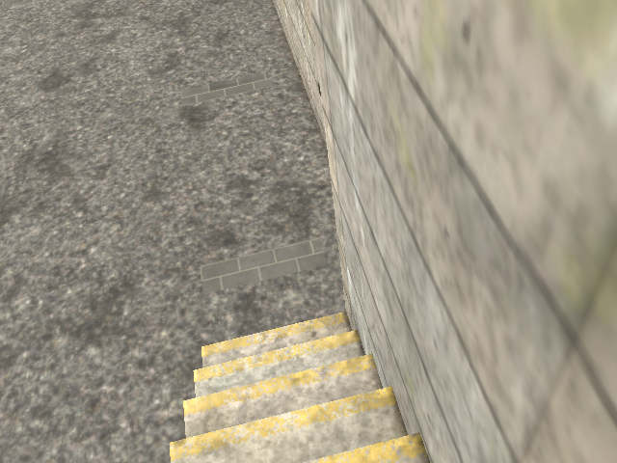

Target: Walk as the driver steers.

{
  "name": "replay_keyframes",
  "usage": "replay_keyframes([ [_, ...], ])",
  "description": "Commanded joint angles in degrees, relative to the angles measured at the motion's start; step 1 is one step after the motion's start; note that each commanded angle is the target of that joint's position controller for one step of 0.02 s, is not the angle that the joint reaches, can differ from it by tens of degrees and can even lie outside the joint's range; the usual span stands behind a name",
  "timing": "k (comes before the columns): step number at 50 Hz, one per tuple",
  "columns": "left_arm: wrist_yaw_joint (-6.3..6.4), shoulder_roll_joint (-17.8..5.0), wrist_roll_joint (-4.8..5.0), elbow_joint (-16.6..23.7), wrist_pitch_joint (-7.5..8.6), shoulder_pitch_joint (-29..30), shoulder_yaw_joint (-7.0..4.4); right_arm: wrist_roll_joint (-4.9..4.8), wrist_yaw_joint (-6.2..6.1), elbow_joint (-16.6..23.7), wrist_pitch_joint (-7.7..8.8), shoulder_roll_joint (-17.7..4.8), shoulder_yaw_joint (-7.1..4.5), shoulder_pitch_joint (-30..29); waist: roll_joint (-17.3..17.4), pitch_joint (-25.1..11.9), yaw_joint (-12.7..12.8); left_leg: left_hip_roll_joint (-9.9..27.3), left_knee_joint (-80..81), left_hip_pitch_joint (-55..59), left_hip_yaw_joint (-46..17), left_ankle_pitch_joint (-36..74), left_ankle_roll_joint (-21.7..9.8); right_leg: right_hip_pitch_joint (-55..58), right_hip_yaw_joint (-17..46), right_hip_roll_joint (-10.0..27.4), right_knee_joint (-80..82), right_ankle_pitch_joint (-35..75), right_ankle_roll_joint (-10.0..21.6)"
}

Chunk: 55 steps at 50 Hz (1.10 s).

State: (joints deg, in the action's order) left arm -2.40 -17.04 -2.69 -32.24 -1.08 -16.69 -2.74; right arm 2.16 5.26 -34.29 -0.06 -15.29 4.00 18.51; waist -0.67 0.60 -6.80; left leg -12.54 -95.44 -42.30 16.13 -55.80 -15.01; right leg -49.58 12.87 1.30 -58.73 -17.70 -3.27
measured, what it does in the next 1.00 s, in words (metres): walks ahead: right foot, then left foot 0.21 m lower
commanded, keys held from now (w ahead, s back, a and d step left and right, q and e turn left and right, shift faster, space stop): w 1.00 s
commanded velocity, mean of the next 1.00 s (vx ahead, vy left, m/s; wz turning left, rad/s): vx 0.49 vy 0.00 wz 0.00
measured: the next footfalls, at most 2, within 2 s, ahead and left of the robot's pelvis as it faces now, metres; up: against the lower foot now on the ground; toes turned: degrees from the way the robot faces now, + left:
right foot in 0.34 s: +0.06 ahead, -0.15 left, +0.00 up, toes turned -1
left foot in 0.72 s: +0.22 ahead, +0.24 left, -0.21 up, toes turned +2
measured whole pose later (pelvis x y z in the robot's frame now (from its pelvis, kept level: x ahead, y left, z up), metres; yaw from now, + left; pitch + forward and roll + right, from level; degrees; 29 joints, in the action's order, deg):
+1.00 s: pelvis +0.20 +0.17 -0.03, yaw -4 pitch -4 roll -3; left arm 2.9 -9.3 0.8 -42.5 -5.0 -7.4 -0.6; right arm 0.4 1.7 -57.6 4.6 -9.7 0.8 30.3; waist -0.9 0.8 -3.5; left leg 1.3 -50.6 -17.2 5.5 -29.9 -4.0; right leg -54.8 -1.9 -0.7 -80.8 9.1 -2.9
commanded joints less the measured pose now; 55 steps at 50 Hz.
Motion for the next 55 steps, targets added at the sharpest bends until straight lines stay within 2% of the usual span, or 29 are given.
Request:
replay_keyframes([
  [1,1.95,-3.3,1.19,1.2,1.82,10.7,2.38,2.07,-2.14,-2.8,1.78,-9.2,-5.36,12.3,-2.0,9.2,-13.7,30.9,68.6,43.6,-107.9,-30.1,-16.6,-70.1,21.5,1.5,-16.7,21.3,-6.2],
  [2,3.95,-7.2,1.61,0.0,3.34,6.1,0.9,1.67,-1.73,-0.9,2.67,-10.0,-5.19,-0.6,-2.8,1.8,-4.6,23.3,60.1,29.5,-76.9,-12.2,-13.7,-53.0,8.2,-0.4,-32.3,24.4,-8.6],
  [4,-0.02,-12.2,-1.37,-2.7,0.36,1.8,-0.94,1.16,-0.32,-2.1,5.37,-4.5,-3.63,-13.0,2.6,-0.5,9.6,18.1,54.0,-8.1,-39.6,4.9,-4.6,-23.8,-10.8,0.7,-58.8,28.6,-8.3],
  [6,-2.83,-12.7,-0.38,-2.1,-0.91,0.1,-1.13,-1.05,-1.05,-0.2,8.15,-7.5,-4.63,-15.9,1.4,-2.8,11.2,15.4,55.6,-21.5,-32.0,17.4,0.9,-2.4,-12.2,-4.7,-82.3,23.3,-8.1],
  [8,-3.47,-8.1,1.2,1.6,3.67,6.3,0.28,-2.46,-1.32,-4.1,11.23,-11.1,-5.69,-6.4,-0.2,3.4,7.9,16.0,57.4,-8.9,-28.3,34.5,3.4,-7.0,-10.6,-4.1,-83.0,9.5,-3.9],
  [10,-2.85,-6.7,2.91,7.1,4.37,17.2,3.17,-2.79,-3.37,-1.1,11.8,-15.7,-5.72,-10.8,-5.9,-0.8,6.3,12.6,65.6,-8.6,-17.7,47.2,6.7,19.0,-19.5,-1.4,-28.3,6.1,-4.9],
  [13,-1.65,-2.5,0.33,7.8,5.09,13.8,4.71,-2.02,-2.69,-3.0,7.69,-16.6,-5.61,-9.1,4.3,-5.5,4.6,18.7,63.0,23.3,-19.6,56.2,4.8,18.4,-17.5,-1.2,-9.6,5.3,-4.4],
  [16,-1.34,0.2,-3.48,4.9,7.96,5.1,4.51,0.68,-2.84,-2.3,6.41,-18.3,-7.29,-16.9,-4.2,-7.9,8.9,16.9,39.5,49.9,-22.9,67.8,1.7,14.3,-17.0,-0.6,29.3,-0.1,0.6],
  [17,-1.05,0.8,-3.9,1.3,9.04,-4.6,3.86,1.35,-2.21,-3.9,5.96,-18.0,-7.44,-15.6,-6.6,-6.5,12.6,16.7,30.7,37.5,-24.0,65.5,0.0,28.3,-19.8,-1.7,33.0,6.0,3.1],
  [18,-0.09,-5.0,-5.87,-3.0,8.86,-12.2,2.27,3.23,-1.13,-3.9,6.09,-8.6,-5.39,-8.3,-13.4,-9.3,8.7,8.6,14.7,12.3,-24.9,37.0,4.4,48.2,-6.7,4.7,19.7,25.2,11.3],
  [19,-1.58,-4.0,-6.26,-3.8,8.62,-20.1,1.22,2.43,-1.45,-0.8,6.49,-2.3,-2.97,-3.9,-9.9,-11.3,10.8,1.8,5.6,-15.3,-29.8,25.7,11.1,68.2,15.3,11.3,21.9,28.0,22.7],
  [20,-2.3,-2.7,-6.23,-3.1,9.06,-17.8,0.99,1.19,-0.28,2.8,7.1,-1.1,-1.87,-11.3,-6.3,-4.3,14.7,4.7,8.4,-34.1,-31.5,27.0,13.6,71.6,23.3,18.3,31.0,8.6,24.4],
  [22,-2.12,-1.8,-1.94,-1.9,9.18,-4.1,0.73,1.73,-2.11,1.2,6.37,-3.2,-2.45,-13.1,1.2,-1.1,10.9,12.8,11.4,-35.9,-25.4,37.2,16.8,56.9,15.4,15.1,31.2,-13.6,21.9],
  [25,-0.48,-0.4,-0.76,1.9,10.74,20.9,2.2,2.35,-2.42,-7.9,1.76,-5.8,-3.83,9.4,-0.1,-3.3,-2.9,14.8,5.5,4.3,-24.5,58.9,18.5,3.1,-7.0,3.3,22.2,-13.1,12.4],
  [26,0.73,-0.5,-1.11,1.8,12.08,20.6,2.64,0.72,-2.13,-8.1,0.74,-8.0,-4.69,9.2,-0.1,-1.7,-1.4,16.4,4.7,3.2,-26.2,61.9,19.5,1.1,-10.0,3.3,16.6,-13.7,9.6],
  [29,1.23,-0.5,-1.88,-8.8,12.18,0.3,2.34,2.03,-2.86,-4.4,1.28,-5.6,-4.07,-0.3,-0.2,2.3,7.5,20.2,14.5,-13.5,-28.4,56.6,19.0,19.2,0.0,11.5,11.6,-17.9,10.9],
  [30,2.14,-0.2,0.4,-7.0,11.66,-0.3,2.64,1.23,-3.88,-5.2,1.5,-7.3,-4.0,-0.4,5.3,2.2,9.1,22.3,39.1,-10.9,-24.9,68.1,19.6,19.0,-3.6,8.8,5.5,-24.6,7.8],
  [34,-0.72,-4.1,-2.97,-3.5,7.2,3.4,2.33,2.78,-3.43,-7.8,1.28,-3.2,-4.09,-0.8,-3.7,8.2,8.5,19.1,58.1,24.4,-15.3,73.8,18.3,1.1,-5.4,9.3,4.1,-43.2,7.5],
  [35,-2.78,-7.1,-6.0,0.1,7.07,11.9,2.07,3.87,-1.89,-10.9,1.86,-4.1,-5.12,11.7,-5.5,6.1,-0.9,18.5,48.3,38.1,-15.0,84.3,16.6,-4.2,-6.7,9.5,-6.9,-29.4,5.8],
  [36,-3.64,-7.2,-6.66,2.1,6.44,20.1,1.97,1.82,-1.56,-16.5,3.01,-8.3,-7.42,25.9,-0.5,4.0,-8.2,18.5,57.7,43.1,-14.7,86.7,16.6,1.1,-11.9,7.0,-21.4,-27.9,1.6],
  [37,-4.15,-3.4,-4.15,-0.2,4.53,16.0,2.95,0.0,-1.1,-19.2,4.18,-15.9,-9.98,27.0,12.5,1.2,-8.6,20.4,79.1,39.8,-18.0,72.5,12.3,12.8,-15.5,-1.8,-48.3,-35.0,0.4],
  [38,-4.45,3.5,-3.08,-1.9,3.81,-7.2,3.1,-2.84,1.53,-17.0,6.22,-26.9,-11.51,25.1,33.5,-16.3,8.0,26.5,45.7,64.7,-26.2,123.2,0.9,-12.7,-12.0,-7.7,-76.6,-32.6,0.8],
  [40,-3.22,-3.3,0.42,-1.3,6.63,0.0,0.75,1.62,0.84,-17.0,7.59,-24.1,-10.68,29.0,24.6,-12.6,-1.4,32.4,52.3,58.9,-41.3,83.4,2.1,-35.6,-9.4,-5.7,-92.2,-24.4,1.0],
  [42,-1.69,4.6,0.47,-0.6,7.68,5.7,3.33,1.96,-0.06,-13.6,7.17,-16.5,-6.53,14.3,13.8,0.8,4.2,41.6,63.7,38.7,-60.1,41.5,2.6,-43.1,0.9,3.9,-80.9,-0.3,4.7],
  [43,4.63,2.4,5.55,-4.5,1.81,9.7,1.01,-2.16,-2.08,-15.5,4.69,-4.9,-6.4,14.7,1.1,-3.7,2.3,37.5,70.0,34.8,-47.9,50.8,8.9,-25.1,-12.0,3.2,-63.0,0.2,3.9],
  [45,7.16,4.8,5.52,-4.7,-3.89,8.9,1.69,-0.71,-3.14,-16.6,4.0,-4.3,-5.21,9.8,5.9,4.1,6.6,29.9,69.0,20.9,-40.2,31.8,13.5,-19.1,-9.5,0.4,-47.9,8.7,1.8],
  [49,5.63,3.2,3.18,-10.0,-4.39,6.2,0.45,-2.06,-4.07,-19.5,6.65,-7.4,-5.9,6.0,7.7,4.3,9.0,28.8,71.7,15.8,-32.8,27.0,11.8,1.3,-10.8,-0.1,-16.5,37.9,0.1],
  [51,5.62,2.2,3.44,-9.1,-3.69,12.3,-0.17,-3.17,-4.25,-22.6,7.42,-6.0,-5.89,13.3,6.2,8.0,3.5,26.0,66.0,31.3,-30.2,24.8,11.8,-11.9,-4.2,-2.4,-0.8,42.2,2.0],
  [55,3.77,4.2,2.91,-9.4,-1.72,21.2,-0.99,-1.67,-5.87,-25.6,7.92,-5.0,-6.57,16.5,3.3,10.8,0.3,27.1,66.1,33.6,-31.4,29.4,9.6,-10.2,-2.4,-3.6,11.2,47.3,3.3],
])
